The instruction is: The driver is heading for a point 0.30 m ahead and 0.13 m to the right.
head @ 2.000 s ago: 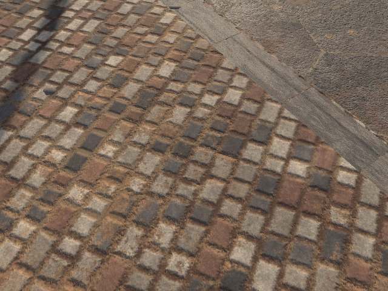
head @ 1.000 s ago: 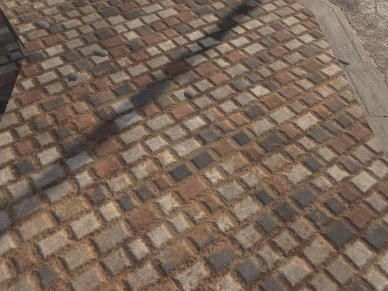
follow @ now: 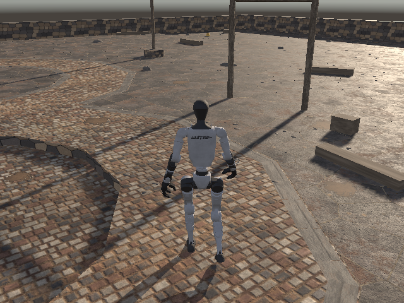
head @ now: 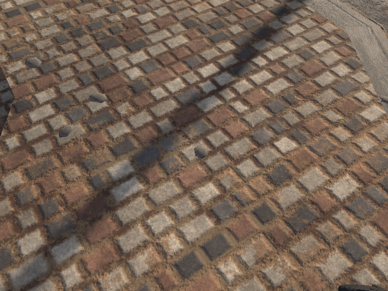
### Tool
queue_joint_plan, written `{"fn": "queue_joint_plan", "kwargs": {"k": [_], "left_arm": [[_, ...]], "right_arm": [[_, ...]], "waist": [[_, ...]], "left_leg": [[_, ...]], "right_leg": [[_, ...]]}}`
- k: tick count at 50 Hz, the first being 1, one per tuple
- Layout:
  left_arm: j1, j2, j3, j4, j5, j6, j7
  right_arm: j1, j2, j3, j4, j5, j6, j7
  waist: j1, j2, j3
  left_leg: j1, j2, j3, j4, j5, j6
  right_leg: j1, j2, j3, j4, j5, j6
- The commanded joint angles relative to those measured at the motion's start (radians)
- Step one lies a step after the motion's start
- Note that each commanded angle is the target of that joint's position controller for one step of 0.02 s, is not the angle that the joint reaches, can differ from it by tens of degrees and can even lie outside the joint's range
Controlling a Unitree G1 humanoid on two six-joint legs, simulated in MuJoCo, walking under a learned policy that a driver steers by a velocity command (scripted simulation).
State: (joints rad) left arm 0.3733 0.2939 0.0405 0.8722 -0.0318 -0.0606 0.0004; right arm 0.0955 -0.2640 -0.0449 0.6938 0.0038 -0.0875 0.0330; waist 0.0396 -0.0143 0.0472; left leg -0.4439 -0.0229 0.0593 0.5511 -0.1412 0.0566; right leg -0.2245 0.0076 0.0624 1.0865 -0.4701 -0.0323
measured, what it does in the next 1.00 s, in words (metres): walks ahead: right foot, then left foot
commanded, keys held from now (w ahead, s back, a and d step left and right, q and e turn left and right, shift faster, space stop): w+e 0.18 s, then no key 0.82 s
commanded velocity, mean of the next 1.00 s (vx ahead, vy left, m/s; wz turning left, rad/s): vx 0.20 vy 0.00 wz -0.14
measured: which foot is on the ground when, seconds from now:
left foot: down 0.00-0.42, up 0.44-0.72, down 0.74-1.00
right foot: up 0.00-0.38, down 0.40-1.00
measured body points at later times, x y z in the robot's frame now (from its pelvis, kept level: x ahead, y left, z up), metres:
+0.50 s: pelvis +0.24 -0.05 +0.00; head +0.28 -0.06 +0.45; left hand +0.46 +0.17 -0.09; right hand +0.26 -0.33 -0.14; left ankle +0.12 +0.10 -0.66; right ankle +0.34 -0.15 -0.72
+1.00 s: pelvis +0.32 -0.04 +0.01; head +0.33 -0.03 +0.46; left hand +0.47 +0.20 -0.12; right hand +0.34 -0.30 -0.13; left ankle +0.33 +0.10 -0.72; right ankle +0.34 -0.15 -0.72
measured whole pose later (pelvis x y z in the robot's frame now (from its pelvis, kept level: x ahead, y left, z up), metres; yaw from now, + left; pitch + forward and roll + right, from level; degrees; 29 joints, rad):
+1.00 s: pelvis +0.32 -0.04 +0.01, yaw -9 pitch -1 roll +0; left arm 0.15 0.23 0.04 0.93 0.01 0.00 0.01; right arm 0.21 -0.23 -0.03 1.00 -0.01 -0.02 -0.03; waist 0.00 -0.01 0.03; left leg -0.20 0.03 -0.01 0.52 -0.30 -0.02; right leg -0.27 0.02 -0.02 0.49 -0.20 -0.02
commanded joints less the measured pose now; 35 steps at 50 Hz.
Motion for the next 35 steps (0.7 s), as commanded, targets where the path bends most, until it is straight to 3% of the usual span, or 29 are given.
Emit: {"fn": "queue_joint_plan", "kwargs": {"k": [1, 2, 3, 4, 5, 8, 12, 14, 17, 19, 20, 21, 22, 23, 24, 25, 26, 27, 30, 32, 35], "left_arm": [[-0.106, 0.131, 0.032, -0.112, 0.000, -0.035, 0.002], [-0.058, 0.117, 0.035, -0.108, 0.000, -0.022, 0.002], [-0.035, 0.102, 0.033, -0.091, 0.002, -0.008, 0.002], [-0.008, 0.077, 0.031, -0.089, -0.001, 0.005, 0.002], [-0.021, 0.070, 0.031, -0.089, -0.002, 0.016, 0.006], [-0.102, 0.063, 0.031, -0.123, 0.007, 0.027, 0.009], [-0.239, 0.019, 0.014, -0.169, 0.028, 0.004, -0.014], [-0.296, 0.003, 0.007, -0.196, 0.033, -0.002, -0.028], [-0.298, 0.036, 0.016, -0.215, 0.034, -0.003, -0.043], [-0.196, 0.084, 0.037, -0.192, 0.044, -0.006, -0.044], [-0.105, 0.125, 0.057, -0.163, 0.047, -0.010, -0.037], [-0.014, 0.202, 0.073, -0.151, 0.060, -0.005, -0.021], [-0.047, 0.207, 0.055, -0.153, 0.073, 0.003, -0.014], [-0.040, 0.118, 0.036, -0.163, 0.055, 0.009, -0.019], [-0.112, 0.103, 0.029, -0.168, 0.043, 0.012, -0.024], [-0.174, 0.085, 0.024, -0.165, 0.037, 0.013, -0.024], [-0.224, 0.066, 0.018, -0.166, 0.037, 0.015, -0.023], [-0.260, 0.069, 0.020, -0.162, 0.046, 0.018, -0.021], [-0.307, 0.074, 0.026, -0.152, 0.064, 0.022, -0.013], [-0.306, 0.073, 0.026, -0.135, 0.060, 0.024, -0.005], [-0.327, 0.067, 0.020, -0.112, 0.048, 0.036, 0.003]], "right_arm": [[0.159, -0.100, -0.035, 0.006, -0.009, -0.006, -0.010], [0.134, -0.097, -0.033, 0.009, -0.019, -0.015, -0.011], [0.128, -0.077, -0.032, 0.016, -0.018, -0.026, -0.007], [0.119, -0.090, -0.036, 0.028, -0.015, -0.032, -0.008], [0.108, -0.095, -0.040, 0.038, -0.014, -0.038, -0.009], [0.121, -0.118, -0.047, 0.067, -0.019, -0.042, -0.019], [0.133, -0.139, -0.045, 0.093, -0.014, -0.027, -0.035], [0.184, -0.156, -0.046, 0.121, -0.005, -0.013, -0.041], [0.195, -0.184, -0.053, 0.150, 0.013, 0.014, -0.045], [0.160, -0.197, -0.057, 0.154, 0.023, 0.029, -0.052], [0.167, -0.181, -0.052, 0.157, 0.019, 0.034, -0.054], [0.203, -0.139, -0.034, 0.137, -0.013, 0.029, -0.055], [0.369, -0.024, 0.011, 0.153, -0.024, 0.026, -0.033], [0.345, -0.104, -0.008, 0.196, 0.001, 0.030, -0.024], [0.245, -0.144, -0.020, 0.164, 0.029, 0.039, -0.023], [0.188, -0.129, -0.019, 0.155, 0.025, 0.049, -0.036], [0.163, -0.129, -0.023, 0.158, 0.011, 0.066, -0.050], [0.180, -0.123, -0.025, 0.164, 0.007, 0.085, -0.058], [0.219, -0.085, -0.018, 0.192, -0.001, 0.110, -0.079], [0.198, -0.083, -0.017, 0.197, -0.004, 0.116, -0.082], [0.182, -0.080, -0.018, 0.210, -0.013, 0.115, -0.074]], "waist": [[-0.099, 0.036, -0.093], [-0.055, 0.106, -0.094], [-0.047, 0.099, -0.078], [-0.023, 0.115, -0.080], [-0.018, 0.089, -0.055], [-0.033, 0.063, -0.003], [-0.070, 0.042, 0.028], [-0.096, 0.040, 0.012], [-0.076, 0.078, -0.019], [-0.005, 0.091, -0.081], [0.040, 0.058, -0.139], [0.054, -0.058, -0.268], [-0.039, -0.250, -0.426], [0.013, -0.123, -0.518], [0.012, -0.094, -0.378], [-0.006, -0.036, -0.273], [-0.027, -0.020, -0.200], [-0.060, -0.053, -0.169], [-0.084, -0.099, -0.169], [-0.071, -0.102, -0.184], [-0.082, -0.097, -0.143]], "left_leg": [[0.450, 0.293, -0.382, -0.308, -0.017, 0.155], [0.379, 0.287, -0.325, -0.339, 0.025, 0.156], [0.328, 0.263, -0.269, -0.359, 0.118, 0.146], [0.304, 0.270, -0.232, -0.387, 0.105, 0.161], [0.270, 0.267, -0.197, -0.416, 0.099, 0.160], [0.278, 0.263, -0.097, -0.445, 0.168, 0.156], [0.264, 0.200, 0.054, -0.416, 0.406, 0.115], [0.324, 0.219, 0.059, -0.378, 0.494, 0.114], [0.451, 0.262, 0.037, -0.278, 0.574, 0.095], [0.485, 0.250, 0.035, -0.127, 0.676, 0.060], [0.460, 0.199, 0.064, 0.026, 0.648, 0.022], [0.291, 0.135, 0.085, 0.268, 0.344, -0.032], [-0.012, 0.002, 0.010, 0.601, -0.516, -0.099], [0.000, 0.023, -0.167, 0.669, -0.582, -0.103], [-0.067, 0.058, -0.155, 0.673, -0.553, -0.100], [-0.100, 0.083, -0.133, 0.622, -0.500, -0.102], [-0.076, 0.105, -0.132, 0.559, -0.448, -0.109], [0.010, 0.116, -0.128, 0.493, -0.395, -0.115], [0.147, 0.096, -0.093, 0.319, -0.323, -0.127], [0.199, 0.096, -0.090, 0.220, -0.225, -0.118], [0.286, 0.077, -0.064, 0.060, -0.085, -0.093]], "right_leg": [[-0.461, -0.107, 0.045, 0.137, 0.125, -0.007], [-0.394, -0.134, 0.058, 0.114, 0.172, 0.002], [-0.348, -0.143, 0.063, 0.097, 0.186, 0.006], [-0.342, -0.143, 0.054, 0.084, 0.199, 0.020], [-0.354, -0.152, 0.056, 0.070, 0.212, 0.026], [-0.448, -0.150, 0.074, -0.048, 0.345, 0.046], [-0.354, -0.104, -0.028, -0.361, 0.552, 0.041], [-0.322, -0.080, -0.062, -0.449, 0.588, 0.035], [-0.311, -0.053, -0.060, -0.524, 0.497, 0.000], [-0.183, -0.011, -0.082, -0.588, 0.470, -0.036], [-0.037, 0.009, -0.089, -0.657, 0.614, -0.061], [0.231, -0.142, 0.068, -0.575, 1.102, -0.113], [0.538, -0.412, 0.406, -0.536, 1.354, -0.344], [0.488, -0.392, 0.431, -0.578, 1.231, -0.355], [0.388, -0.344, 0.317, -0.617, 1.111, -0.312], [0.273, -0.300, 0.266, -0.658, 0.959, -0.267], [0.145, -0.279, 0.228, -0.704, 0.835, -0.243], [0.023, -0.250, 0.190, -0.751, 0.729, -0.221], [-0.098, -0.213, 0.130, -0.804, 0.580, -0.213], [-0.107, -0.208, 0.121, -0.824, 0.433, -0.201], [-0.166, -0.177, 0.107, -0.838, 0.119, -0.152]]}}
